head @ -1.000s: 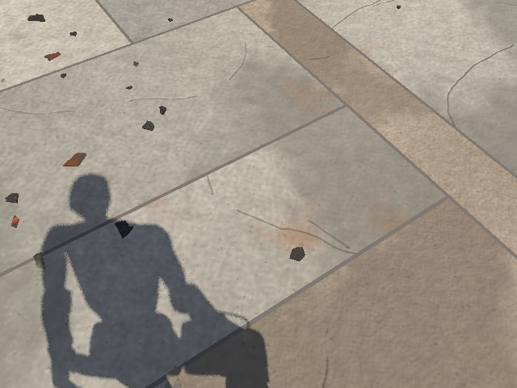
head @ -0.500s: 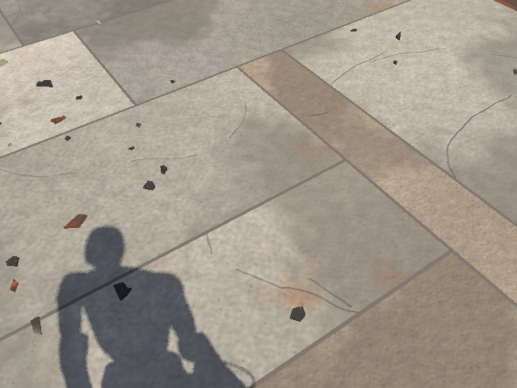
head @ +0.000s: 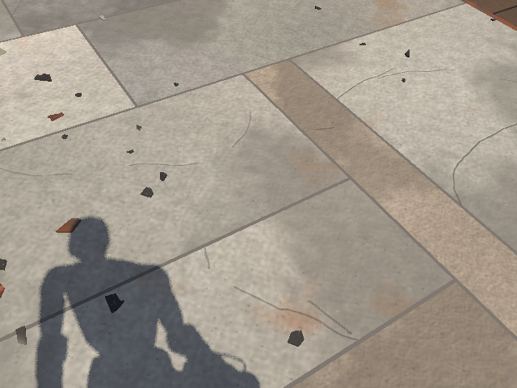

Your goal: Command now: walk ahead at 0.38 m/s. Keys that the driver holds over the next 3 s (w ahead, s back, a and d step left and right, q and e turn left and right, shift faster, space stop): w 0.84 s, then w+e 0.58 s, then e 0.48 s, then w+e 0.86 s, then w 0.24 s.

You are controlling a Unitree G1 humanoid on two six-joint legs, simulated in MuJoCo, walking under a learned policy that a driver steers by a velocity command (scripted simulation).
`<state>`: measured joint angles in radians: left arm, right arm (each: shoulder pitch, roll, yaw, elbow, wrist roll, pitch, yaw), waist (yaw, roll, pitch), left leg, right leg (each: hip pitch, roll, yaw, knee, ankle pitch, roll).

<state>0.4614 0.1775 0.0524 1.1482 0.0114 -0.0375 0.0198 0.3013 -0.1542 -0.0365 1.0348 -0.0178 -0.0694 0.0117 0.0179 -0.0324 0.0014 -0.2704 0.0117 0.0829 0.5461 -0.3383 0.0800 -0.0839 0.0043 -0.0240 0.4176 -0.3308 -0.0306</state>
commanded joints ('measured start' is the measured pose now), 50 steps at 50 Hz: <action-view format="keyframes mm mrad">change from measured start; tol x16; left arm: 1 -134 34 -4 -93 3 -31 -8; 19 -537 38 -12 -294 4 -14 -54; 25 49 225 64 -146 44 -44 -14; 29 -224 94 29 -181 2 -43 -36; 50 58 142 3 -97 17 -64 2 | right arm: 1 351 -103 -37 66 -14 -14 -16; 6 165 -110 -27 1 -1 -18 -17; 26 348 -34 -5 23 42 -31 -13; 44 -320 -65 -8 -186 -3 23 21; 50 -322 -108 -17 -220 3 -7 11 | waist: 1 -178 193 77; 2 -180 374 74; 6 -22 67 152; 20 -37 137 136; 24 144 111 -92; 26 84 -200 -299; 29 2 60 34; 50 -5 -47 82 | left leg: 1 424 160 -257 -271 -151 20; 2 456 366 -663 -448 -426 118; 3 328 390 -691 -454 -465 148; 10 293 201 -224 -424 333 81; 19 300 189 -95 -391 712 89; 23 361 189 -49 -19 1098 60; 24 243 158 -32 191 941 48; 26 -263 -104 -63 862 -171 12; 42 -390 81 -14 211 348 -54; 50 -268 -1 -12 -4 198 -7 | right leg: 1 -486 -34 -2 235 -108 -84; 4 -688 -56 31 694 -69 -85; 14 -647 -56 -72 425 232 -9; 23 -163 71 -124 110 206 -137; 24 50 24 -76 67 213 -160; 26 411 -436 750 -144 -46 -347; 28 125 -355 515 -222 -122 -281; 32 -116 -225 229 -275 230 -193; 50 217 -211 126 -108 873 -163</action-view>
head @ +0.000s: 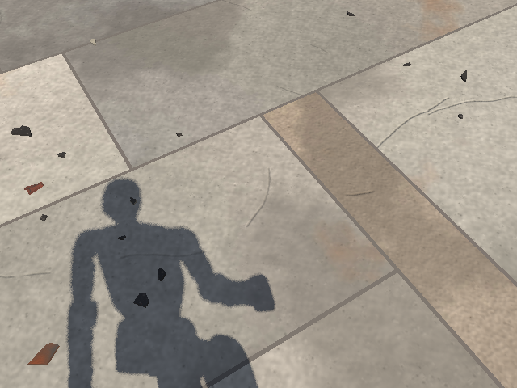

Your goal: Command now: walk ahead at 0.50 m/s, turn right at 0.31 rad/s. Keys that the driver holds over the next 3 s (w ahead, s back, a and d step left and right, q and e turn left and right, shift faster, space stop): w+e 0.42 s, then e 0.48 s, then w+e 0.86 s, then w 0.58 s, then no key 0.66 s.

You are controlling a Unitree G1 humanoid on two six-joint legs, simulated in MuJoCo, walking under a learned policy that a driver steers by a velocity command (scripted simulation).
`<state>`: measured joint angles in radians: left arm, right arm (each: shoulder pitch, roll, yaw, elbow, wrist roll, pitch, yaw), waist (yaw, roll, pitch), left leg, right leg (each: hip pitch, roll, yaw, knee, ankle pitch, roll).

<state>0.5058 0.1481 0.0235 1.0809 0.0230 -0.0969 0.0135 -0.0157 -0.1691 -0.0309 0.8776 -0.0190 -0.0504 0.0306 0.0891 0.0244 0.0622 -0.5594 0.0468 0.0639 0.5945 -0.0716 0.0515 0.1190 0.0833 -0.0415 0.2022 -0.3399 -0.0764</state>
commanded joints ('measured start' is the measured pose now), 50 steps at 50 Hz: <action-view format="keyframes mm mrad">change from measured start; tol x32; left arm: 1 -7 183 36 -35 4 -4 7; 23 -512 78 26 -312 15 77 -81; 50 -178 268 95 -329 -6 96 -13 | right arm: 1 90 -112 -32 -36 4 -32 -16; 4 474 -317 -95 36 -54 -48 -39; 31 500 -129 -47 -28 28 -2 -55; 50 119 -176 -49 -171 -18 76 -45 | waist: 1 -115 -112 -27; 4 -190 208 -394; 24 -112 48 42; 31 -19 -183 -454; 50 -35 -127 -95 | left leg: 1 154 -69 19 -82 -96 36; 5 849 400 -695 -296 -215 216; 10 408 237 -186 -421 -51 88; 27 617 215 214 -75 827 41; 29 471 176 222 359 487 -16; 30 161 67 194 657 -520 -49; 31 -27 -58 19 896 -628 -84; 50 -101 7 -137 309 -221 -117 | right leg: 1 -7 -275 139 204 980 -103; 5 -717 -51 97 1113 -134 -39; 28 -399 -2 -115 329 222 -94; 31 209 -495 593 317 1169 -382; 36 -281 -286 292 129 846 -224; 50 -253 -223 540 -22 -152 -174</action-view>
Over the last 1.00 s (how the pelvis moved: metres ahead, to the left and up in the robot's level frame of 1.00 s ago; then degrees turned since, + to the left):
0.51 0.01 0.00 -3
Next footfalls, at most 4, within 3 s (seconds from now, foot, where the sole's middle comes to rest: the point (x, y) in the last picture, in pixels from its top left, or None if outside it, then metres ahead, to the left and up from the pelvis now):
0.06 left None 0.21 0.10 -0.77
0.58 right None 0.43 -0.13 -0.77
1.22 left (291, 346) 0.55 0.01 -0.77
1.70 right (438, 349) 0.58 -0.37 -0.77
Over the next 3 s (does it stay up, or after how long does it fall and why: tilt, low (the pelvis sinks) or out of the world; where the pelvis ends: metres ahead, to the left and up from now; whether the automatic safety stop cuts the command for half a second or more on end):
stays up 0.81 -0.70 0.00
